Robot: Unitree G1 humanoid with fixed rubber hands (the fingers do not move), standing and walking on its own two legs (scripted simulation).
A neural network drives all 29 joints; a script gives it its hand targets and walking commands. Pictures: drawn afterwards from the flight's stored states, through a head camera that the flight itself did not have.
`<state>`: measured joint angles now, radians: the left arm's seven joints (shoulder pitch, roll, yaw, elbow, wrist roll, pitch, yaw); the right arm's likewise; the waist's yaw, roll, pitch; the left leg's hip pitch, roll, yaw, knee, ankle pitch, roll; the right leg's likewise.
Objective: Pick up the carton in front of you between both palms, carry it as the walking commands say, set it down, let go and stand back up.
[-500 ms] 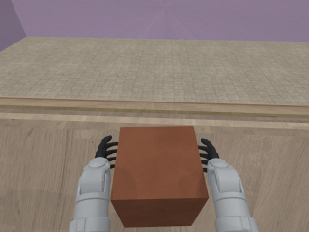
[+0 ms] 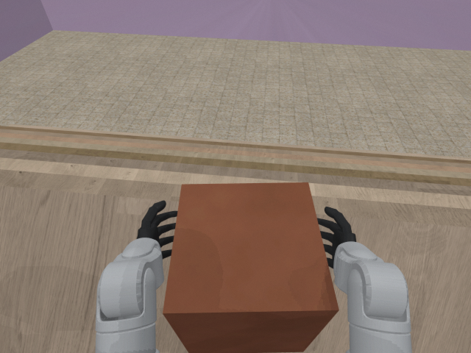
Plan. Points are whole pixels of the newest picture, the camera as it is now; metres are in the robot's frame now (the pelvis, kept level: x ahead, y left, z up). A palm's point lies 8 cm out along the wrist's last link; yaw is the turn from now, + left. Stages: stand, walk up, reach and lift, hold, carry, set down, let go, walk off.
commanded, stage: carry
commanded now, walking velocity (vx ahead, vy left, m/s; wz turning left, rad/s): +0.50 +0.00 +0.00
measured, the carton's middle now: (245, 272) +0.26 -0.01 +0.01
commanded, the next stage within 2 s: none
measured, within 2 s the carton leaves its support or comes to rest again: neither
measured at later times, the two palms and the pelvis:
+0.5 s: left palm (156, 131) +0.59 +0.19 +0.08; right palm (282, 136) +0.56 -0.11 +0.08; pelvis +0.30 +0.06 +0.01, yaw -3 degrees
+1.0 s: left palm (183, 55) +0.94 +0.15 +0.11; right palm (276, 58) +0.95 -0.15 +0.10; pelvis +0.63 -0.01 +0.00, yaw +0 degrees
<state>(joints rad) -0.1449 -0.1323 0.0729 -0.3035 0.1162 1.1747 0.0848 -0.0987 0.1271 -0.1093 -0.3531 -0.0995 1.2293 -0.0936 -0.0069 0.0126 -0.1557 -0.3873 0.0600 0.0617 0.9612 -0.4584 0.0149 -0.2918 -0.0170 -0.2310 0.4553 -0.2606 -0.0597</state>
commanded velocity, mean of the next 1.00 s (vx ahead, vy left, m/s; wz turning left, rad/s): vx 0.50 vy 0.00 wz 0.00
